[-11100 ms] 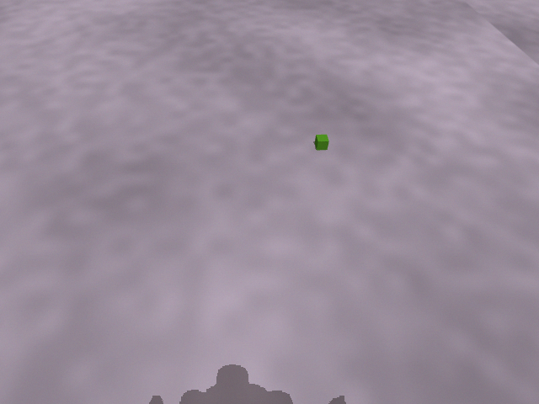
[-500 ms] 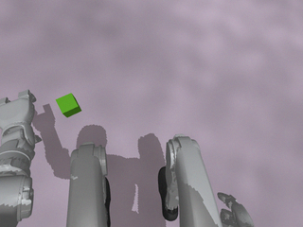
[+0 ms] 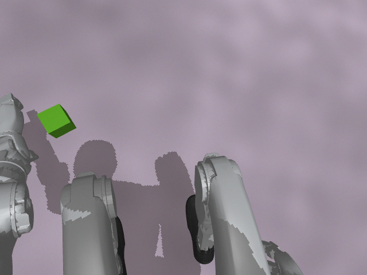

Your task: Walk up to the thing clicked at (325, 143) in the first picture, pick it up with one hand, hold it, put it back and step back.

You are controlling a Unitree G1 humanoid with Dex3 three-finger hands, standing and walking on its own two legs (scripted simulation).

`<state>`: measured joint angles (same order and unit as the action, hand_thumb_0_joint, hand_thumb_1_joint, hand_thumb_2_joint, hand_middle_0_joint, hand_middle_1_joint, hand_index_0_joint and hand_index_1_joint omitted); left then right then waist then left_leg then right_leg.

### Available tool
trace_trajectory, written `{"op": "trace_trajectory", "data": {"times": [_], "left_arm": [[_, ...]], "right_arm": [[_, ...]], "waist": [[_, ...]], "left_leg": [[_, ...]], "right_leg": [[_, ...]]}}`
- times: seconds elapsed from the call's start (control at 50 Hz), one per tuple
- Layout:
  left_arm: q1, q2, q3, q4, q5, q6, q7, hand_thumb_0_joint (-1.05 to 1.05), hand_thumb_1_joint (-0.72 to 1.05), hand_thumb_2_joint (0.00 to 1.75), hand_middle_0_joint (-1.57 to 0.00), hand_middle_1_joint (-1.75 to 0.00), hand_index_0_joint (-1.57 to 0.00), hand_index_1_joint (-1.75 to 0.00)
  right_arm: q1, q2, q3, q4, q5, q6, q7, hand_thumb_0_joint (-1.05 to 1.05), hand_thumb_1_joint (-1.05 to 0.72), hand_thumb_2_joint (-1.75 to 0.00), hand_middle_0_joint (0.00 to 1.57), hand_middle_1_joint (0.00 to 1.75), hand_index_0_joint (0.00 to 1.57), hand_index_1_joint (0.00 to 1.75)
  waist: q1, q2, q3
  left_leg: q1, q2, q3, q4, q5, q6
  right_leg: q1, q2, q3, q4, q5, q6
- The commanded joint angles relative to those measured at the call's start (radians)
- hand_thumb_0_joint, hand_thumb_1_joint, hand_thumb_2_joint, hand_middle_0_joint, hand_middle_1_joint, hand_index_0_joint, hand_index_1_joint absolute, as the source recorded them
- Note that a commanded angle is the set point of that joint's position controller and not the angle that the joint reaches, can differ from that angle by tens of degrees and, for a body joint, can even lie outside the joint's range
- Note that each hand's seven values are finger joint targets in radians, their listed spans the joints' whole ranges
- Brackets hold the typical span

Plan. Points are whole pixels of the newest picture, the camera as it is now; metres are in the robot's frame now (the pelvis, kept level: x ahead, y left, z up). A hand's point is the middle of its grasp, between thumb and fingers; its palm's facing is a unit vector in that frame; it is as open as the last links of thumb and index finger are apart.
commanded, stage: rise first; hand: left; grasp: from above
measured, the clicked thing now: (57, 121) +0.50 +0.27 -0.32
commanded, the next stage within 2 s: none
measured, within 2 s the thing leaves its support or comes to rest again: neither
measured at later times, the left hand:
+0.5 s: hand (26, 133) +0.44 +0.30 -0.20, palm faces -0.38 -0.21 -0.90, open 12.7 cm
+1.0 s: hand (29, 128) +0.45 +0.30 -0.21, palm faces -0.38 -0.21 -0.90, open 12.6 cm
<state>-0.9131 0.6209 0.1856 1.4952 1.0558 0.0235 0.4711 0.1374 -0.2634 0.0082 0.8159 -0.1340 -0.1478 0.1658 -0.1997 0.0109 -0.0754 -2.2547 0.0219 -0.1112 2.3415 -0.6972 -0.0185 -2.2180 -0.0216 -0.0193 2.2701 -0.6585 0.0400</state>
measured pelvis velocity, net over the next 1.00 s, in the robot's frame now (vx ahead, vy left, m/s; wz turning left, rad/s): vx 0.00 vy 0.00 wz -0.04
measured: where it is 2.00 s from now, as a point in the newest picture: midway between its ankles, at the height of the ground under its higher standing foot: (159, 251)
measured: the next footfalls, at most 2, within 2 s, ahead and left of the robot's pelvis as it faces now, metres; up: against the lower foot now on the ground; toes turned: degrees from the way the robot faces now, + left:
none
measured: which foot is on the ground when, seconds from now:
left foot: down 0.00-1.00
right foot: down 0.00-1.00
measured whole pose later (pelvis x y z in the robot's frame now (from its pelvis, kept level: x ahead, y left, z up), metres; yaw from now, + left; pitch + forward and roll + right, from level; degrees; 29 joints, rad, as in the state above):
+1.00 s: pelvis +0.00 +0.00 -0.03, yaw -2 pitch +34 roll -7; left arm -1.01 0.72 0.22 1.60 1.09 -0.01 0.52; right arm 0.14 -0.30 0.06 0.80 -0.17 -0.15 0.23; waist -0.25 -0.01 -0.02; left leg -2.34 0.02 -0.15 2.45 -0.71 -0.03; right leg -2.29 -0.01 -0.05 2.35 -0.66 0.04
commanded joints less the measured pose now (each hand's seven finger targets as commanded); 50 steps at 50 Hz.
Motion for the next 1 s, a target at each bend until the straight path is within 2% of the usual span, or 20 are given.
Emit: {"op": "trace_trajectory", "data": {"times": [0.0,0.04,0.1,0.16,0.2,0.32,0.36,0.44,0.5,0.54,0.58,0.6,0.66,0.68,0.74,0.76,0.8,0.92,0.96,0.98], "left_arm": [[-0.273,0.277,0.023,-0.102,0.011,-0.020,0.048,0.00,-0.36,0.83,-0.23,-0.90,-0.24,-0.89],[-0.281,0.263,0.022,-0.109,0.015,-0.025,0.050,0.00,-0.35,0.82,-0.23,-0.89,-0.25,-0.88],[-0.297,0.285,0.033,-0.104,0.017,-0.033,0.060,0.00,-0.35,0.82,-0.24,-0.89,-0.25,-0.87],[-0.314,0.290,0.038,-0.090,0.018,-0.036,0.067,0.00,-0.31,0.78,-0.26,-0.88,-0.28,-0.86],[-0.305,0.309,0.051,-0.088,0.014,-0.038,0.073,0.00,-0.30,0.77,-0.26,-0.88,-0.28,-0.86],[-0.310,0.279,0.027,-0.101,0.025,-0.035,0.068,0.00,-0.30,0.77,-0.27,-0.87,-0.29,-0.85],[-0.305,0.286,0.042,-0.097,0.024,-0.034,0.075,0.00,-0.29,0.76,-0.28,-0.85,-0.29,-0.84],[-0.309,0.274,0.032,-0.077,0.027,-0.028,0.076,0.00,-0.28,0.75,-0.29,-0.85,-0.30,-0.83],[-0.316,0.295,0.035,-0.068,0.027,-0.033,0.075,0.00,-0.28,0.75,-0.28,-0.86,-0.30,-0.84],[-0.316,0.306,0.044,-0.078,0.031,-0.032,0.079,0.00,-0.28,0.75,-0.29,-0.85,-0.31,-0.83],[-0.325,0.269,0.033,-0.064,0.031,-0.031,0.082,0.00,-0.28,0.75,-0.29,-0.86,-0.30,-0.84],[-0.331,0.271,0.027,-0.066,0.029,-0.030,0.082,0.00,-0.29,0.76,-0.29,-0.85,-0.30,-0.84],[-0.329,0.292,0.038,-0.046,0.031,-0.033,0.088,0.00,-0.30,0.76,-0.28,-0.85,-0.29,-0.84],[-0.325,0.297,0.032,-0.029,0.035,-0.034,0.089,0.00,-0.38,0.84,-0.29,-0.78,-0.26,-0.82],[-0.364,0.318,0.047,-0.057,0.037,-0.037,0.092,0.00,-0.28,0.77,-0.32,-0.79,-0.32,-0.80],[-0.355,0.324,0.046,-0.051,0.033,-0.037,0.094,0.00,-0.28,0.76,-0.33,-0.78,-0.33,-0.78],[-0.367,0.320,0.037,-0.038,0.041,-0.037,0.094,0.00,-0.28,0.76,-0.33,-0.78,-0.32,-0.79],[-0.382,0.340,0.040,-0.017,0.045,-0.034,0.091,0.00,-0.27,0.76,-0.34,-0.77,-0.33,-0.77],[-0.374,0.324,0.030,0.011,0.043,-0.032,0.089,0.00,-0.28,0.76,-0.34,-0.77,-0.33,-0.78],[-0.406,0.345,0.030,-0.019,0.042,-0.035,0.087,0.00,-0.26,0.75,-0.35,-0.76,-0.34,-0.77]], "right_arm": [[0.192,-0.219,-0.070,-0.015,0.003,-0.015,0.000,0.00,-0.89,-0.90,0.20,0.30,0.20,0.30],[0.201,-0.220,-0.068,-0.010,0.001,-0.014,0.002,0.00,-0.89,-0.90,0.20,0.30,0.20,0.30],[0.204,-0.224,-0.068,-0.004,-0.002,-0.015,0.006,0.00,-0.89,-0.90,0.20,0.30,0.20,0.30],[0.215,-0.229,-0.066,0.001,-0.011,-0.014,0.012,0.00,-0.89,-0.90,0.20,0.30,0.20,0.30],[0.214,-0.232,-0.065,0.004,-0.011,-0.014,0.014,0.00,-0.89,-0.90,0.20,0.30,0.20,0.30],[0.213,-0.235,-0.067,0.005,-0.010,-0.010,0.022,0.00,-0.89,-0.90,0.20,0.30,0.20,0.30],[0.214,-0.240,-0.063,-0.001,-0.010,-0.007,0.027,0.00,-0.89,-0.90,0.20,0.30,0.20,0.30],[0.221,-0.241,-0.059,0.000,-0.012,-0.003,0.034,0.00,-0.89,-0.90,0.20,0.30,0.20,0.30],[0.226,-0.248,-0.056,0.002,-0.016,-0.001,0.037,0.00,-0.89,-0.90,0.20,0.30,0.20,0.30],[0.219,-0.249,-0.053,0.002,-0.013,-0.001,0.037,0.00,-0.89,-0.90,0.20,0.30,0.20,0.30],[0.224,-0.253,-0.052,-0.002,-0.018,-0.003,0.042,0.00,-0.89,-0.90,0.20,0.30,0.20,0.30],[0.222,-0.251,-0.052,0.000,-0.016,-0.002,0.044,0.00,-0.89,-0.90,0.20,0.30,0.20,0.30],[0.224,-0.263,-0.047,-0.005,-0.017,-0.002,0.046,0.00,-0.89,-0.90,0.20,0.30,0.20,0.30],[0.218,-0.257,-0.046,0.001,-0.021,-0.001,0.046,0.00,-0.90,-0.90,0.20,0.30,0.20,0.30],[0.230,-0.270,-0.039,-0.004,-0.027,-0.006,0.050,0.00,-0.89,-0.90,0.20,0.30,0.20,0.30],[0.219,-0.267,-0.038,-0.004,-0.024,-0.006,0.049,0.00,-0.90,-0.90,0.20,0.30,0.20,0.30],[0.226,-0.275,-0.036,-0.005,-0.026,-0.007,0.051,0.00,-0.89,-0.90,0.20,0.30,0.20,0.30],[0.232,-0.280,-0.026,-0.007,-0.031,-0.011,0.055,0.00,-0.89,-0.90,0.20,0.30,0.20,0.30],[0.230,-0.280,-0.025,-0.007,-0.033,-0.011,0.057,0.00,-0.89,-0.90,0.20,0.30,0.20,0.30],[0.232,-0.279,-0.020,-0.008,-0.032,-0.013,0.059,0.00,-0.89,-0.90,0.20,0.30,0.20,0.30]], "waist": [[0.012,0.207,-0.672],[0.007,0.200,-0.658],[0.006,0.205,-0.664],[-0.012,0.179,-0.666],[0.001,0.180,-0.669],[-0.006,0.240,-0.667],[-0.005,0.243,-0.663],[-0.015,0.244,-0.665],[-0.021,0.216,-0.645],[-0.008,0.243,-0.661],[-0.031,0.252,-0.643],[-0.023,0.252,-0.657],[-0.029,0.253,-0.639],[-0.029,0.239,-0.626],[-0.038,0.252,-0.640],[-0.031,0.254,-0.635],[-0.047,0.258,-0.624],[-0.056,0.263,-0.612],[-0.060,0.258,-0.608],[-0.063,0.271,-0.614]], "left_leg": [[0.431,-0.023,0.108,-0.232,0.153,0.045],[0.431,-0.021,0.106,-0.220,0.161,0.045],[0.424,-0.021,0.105,-0.205,0.156,0.046],[0.393,-0.019,0.109,-0.181,0.165,0.051],[0.374,-0.021,0.111,-0.177,0.159,0.053],[0.446,-0.017,0.093,-0.186,0.184,0.040],[0.431,-0.018,0.090,-0.183,0.194,0.040],[0.434,-0.018,0.089,-0.173,0.219,0.040],[0.395,-0.018,0.092,-0.160,0.200,0.047],[0.427,-0.018,0.090,-0.162,0.211,0.043],[0.434,-0.018,0.084,-0.166,0.212,0.039],[0.443,-0.016,0.079,-0.169,0.215,0.037],[0.412,-0.019,0.080,-0.162,0.206,0.040],[0.394,-0.019,0.082,-0.157,0.187,0.044],[0.399,-0.019,0.085,-0.153,0.189,0.044],[0.402,-0.018,0.083,-0.151,0.186,0.044],[0.399,-0.018,0.078,-0.156,0.175,0.042],[0.403,-0.020,0.074,-0.155,0.170,0.041],[0.395,-0.019,0.073,-0.153,0.166,0.042],[0.399,-0.018,0.073,-0.144,0.178,0.043]], "right_leg": [[0.355,0.033,-0.099,-0.215,0.154,-0.072],[0.344,0.032,-0.102,-0.209,0.163,-0.071],[0.336,0.033,-0.104,-0.198,0.160,-0.071],[0.365,0.036,-0.101,-0.201,0.180,-0.063],[0.372,0.037,-0.099,-0.200,0.174,-0.062],[0.319,0.037,-0.120,-0.168,0.188,-0.075],[0.318,0.036,-0.124,-0.157,0.199,-0.075],[0.326,0.039,-0.124,-0.152,0.229,-0.073],[0.343,0.040,-0.121,-0.163,0.217,-0.068],[0.326,0.039,-0.124,-0.153,0.222,-0.072],[0.307,0.038,-0.132,-0.146,0.223,-0.073],[0.302,0.042,-0.135,-0.144,0.222,-0.075],[0.305,0.040,-0.135,-0.142,0.218,-0.073],[0.306,0.042,-0.132,-0.147,0.205,-0.071],[0.320,0.042,-0.131,-0.151,0.206,-0.069],[0.306,0.042,-0.132,-0.147,0.201,-0.070],[0.291,0.042,-0.139,-0.144,0.189,-0.071],[0.281,0.042,-0.144,-0.142,0.182,-0.072],[0.284,0.046,-0.144,-0.143,0.182,-0.073],[0.285,0.045,-0.143,-0.142,0.192,-0.071]]}}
